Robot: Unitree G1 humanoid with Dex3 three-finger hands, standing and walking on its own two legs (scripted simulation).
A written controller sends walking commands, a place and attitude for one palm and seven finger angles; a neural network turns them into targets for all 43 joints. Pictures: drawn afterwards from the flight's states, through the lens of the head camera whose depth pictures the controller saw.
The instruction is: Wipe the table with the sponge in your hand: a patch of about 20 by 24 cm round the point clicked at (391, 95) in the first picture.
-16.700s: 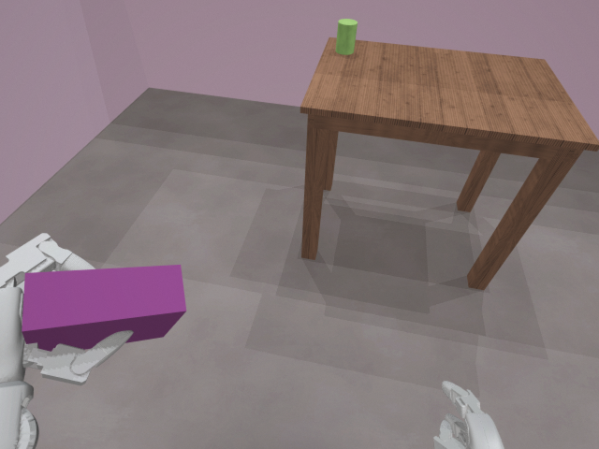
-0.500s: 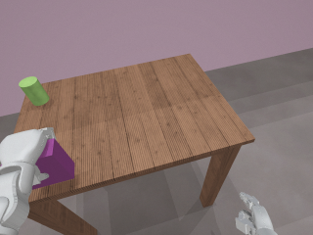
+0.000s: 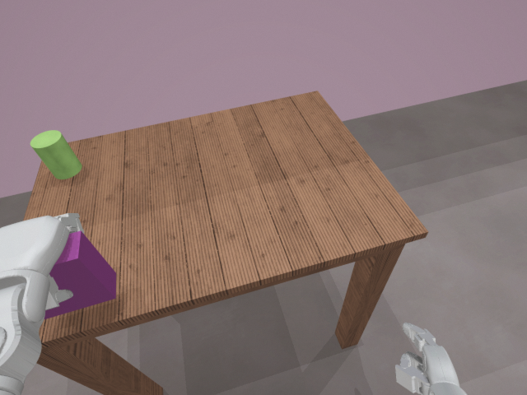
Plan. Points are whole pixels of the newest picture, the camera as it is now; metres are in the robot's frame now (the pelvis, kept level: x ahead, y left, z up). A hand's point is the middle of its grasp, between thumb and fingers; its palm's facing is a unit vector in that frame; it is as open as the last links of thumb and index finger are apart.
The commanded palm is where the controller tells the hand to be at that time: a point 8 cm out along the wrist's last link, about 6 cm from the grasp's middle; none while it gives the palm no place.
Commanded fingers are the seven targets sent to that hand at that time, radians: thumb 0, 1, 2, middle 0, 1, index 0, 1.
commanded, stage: move the sponge above the wiping area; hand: left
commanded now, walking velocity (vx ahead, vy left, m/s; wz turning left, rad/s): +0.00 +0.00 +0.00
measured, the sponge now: (69, 283) +0.24 +0.35 +0.04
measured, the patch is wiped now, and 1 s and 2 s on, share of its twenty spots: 0.00 0.00 0.10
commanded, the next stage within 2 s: lower the sponge onto the table in 0.10 s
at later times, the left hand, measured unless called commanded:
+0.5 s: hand (53, 265) +0.24 +0.35 +0.08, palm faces -0.03 -0.02 -1.00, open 9.1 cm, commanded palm +0.22 +0.35 +0.14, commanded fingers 0.00 0.10 1.30 -1.20 -1.60 -1.20 -1.60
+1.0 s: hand (64, 271) +0.25 +0.35 +0.06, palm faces -0.08 -0.03 -1.00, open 9.1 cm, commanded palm +0.23 +0.35 +0.12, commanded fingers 0.00 0.10 1.30 -1.20 -1.60 -1.20 -1.60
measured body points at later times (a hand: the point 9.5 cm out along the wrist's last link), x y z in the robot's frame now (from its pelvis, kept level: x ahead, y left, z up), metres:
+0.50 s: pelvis +0.00 +0.01 +0.00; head +0.02 -0.02 +0.45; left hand +0.24 +0.35 +0.14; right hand +0.22 -0.22 -0.10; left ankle -0.02 +0.13 -0.74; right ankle -0.01 -0.13 -0.74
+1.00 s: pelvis +0.01 +0.00 +0.00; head +0.03 -0.02 +0.45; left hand +0.25 +0.35 +0.11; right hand +0.21 -0.23 -0.11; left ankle -0.02 +0.13 -0.74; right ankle -0.01 -0.13 -0.74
